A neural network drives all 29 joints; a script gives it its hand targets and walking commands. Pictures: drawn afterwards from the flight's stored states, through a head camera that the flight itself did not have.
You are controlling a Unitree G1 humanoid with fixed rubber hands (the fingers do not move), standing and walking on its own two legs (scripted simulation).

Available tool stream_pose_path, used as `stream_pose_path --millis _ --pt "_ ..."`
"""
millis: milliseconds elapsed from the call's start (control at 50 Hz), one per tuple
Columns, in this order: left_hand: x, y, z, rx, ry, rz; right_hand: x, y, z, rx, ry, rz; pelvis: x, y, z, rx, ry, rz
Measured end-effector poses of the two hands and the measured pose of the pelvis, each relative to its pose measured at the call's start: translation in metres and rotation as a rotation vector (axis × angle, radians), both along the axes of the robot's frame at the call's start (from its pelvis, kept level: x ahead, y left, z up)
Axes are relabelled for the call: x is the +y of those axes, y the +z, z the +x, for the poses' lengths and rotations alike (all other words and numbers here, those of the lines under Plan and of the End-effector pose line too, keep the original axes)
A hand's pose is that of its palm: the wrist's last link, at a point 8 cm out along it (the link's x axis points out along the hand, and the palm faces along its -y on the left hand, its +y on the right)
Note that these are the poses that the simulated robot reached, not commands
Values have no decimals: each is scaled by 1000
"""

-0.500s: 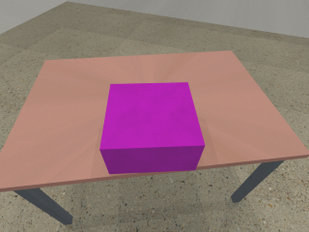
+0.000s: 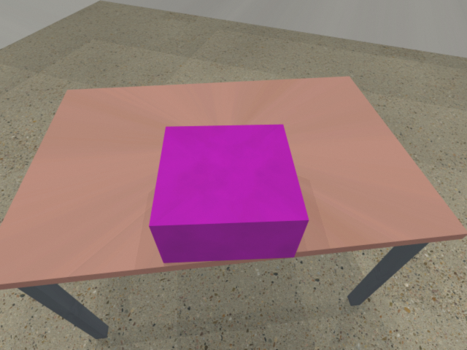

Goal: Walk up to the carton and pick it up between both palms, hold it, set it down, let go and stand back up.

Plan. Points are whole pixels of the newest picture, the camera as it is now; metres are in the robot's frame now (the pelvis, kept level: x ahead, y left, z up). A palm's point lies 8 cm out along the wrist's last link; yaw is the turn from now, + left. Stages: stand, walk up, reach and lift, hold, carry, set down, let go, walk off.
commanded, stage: walk up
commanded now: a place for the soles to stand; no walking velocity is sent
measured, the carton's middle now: (227, 189) +0.47 +0.04 -0.05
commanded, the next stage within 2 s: none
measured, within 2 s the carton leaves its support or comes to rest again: neither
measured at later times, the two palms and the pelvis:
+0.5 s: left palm out of the picture +0.08 +0.30 -0.11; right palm out of the picture +0.06 -0.29 -0.11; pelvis +0.00 +0.00 +0.00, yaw +0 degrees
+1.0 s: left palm out of the picture +0.08 +0.30 -0.11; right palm out of the picture +0.06 -0.28 -0.11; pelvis +0.00 +0.00 +0.00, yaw +0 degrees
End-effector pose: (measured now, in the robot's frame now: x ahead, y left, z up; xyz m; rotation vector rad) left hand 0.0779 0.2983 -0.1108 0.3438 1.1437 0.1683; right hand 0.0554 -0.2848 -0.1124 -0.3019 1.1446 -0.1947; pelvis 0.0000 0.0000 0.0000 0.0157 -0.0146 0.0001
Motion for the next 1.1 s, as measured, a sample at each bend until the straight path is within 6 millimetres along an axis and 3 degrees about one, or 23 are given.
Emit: stream_pose_path --millis 1100 --pt "0 -1 1 1 0 -4 0 1 1 1 0 -4 0 0 1 1 0 -1"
